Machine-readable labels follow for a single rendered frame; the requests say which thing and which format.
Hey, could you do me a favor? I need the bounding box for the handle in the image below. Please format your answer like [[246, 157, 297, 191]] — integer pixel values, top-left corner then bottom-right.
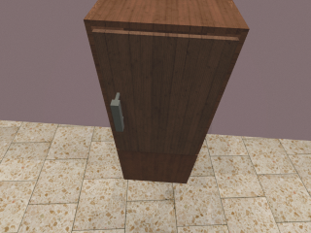
[[110, 92, 124, 132]]

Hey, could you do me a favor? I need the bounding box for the cupboard door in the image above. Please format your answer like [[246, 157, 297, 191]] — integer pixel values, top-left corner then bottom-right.
[[91, 28, 239, 155]]

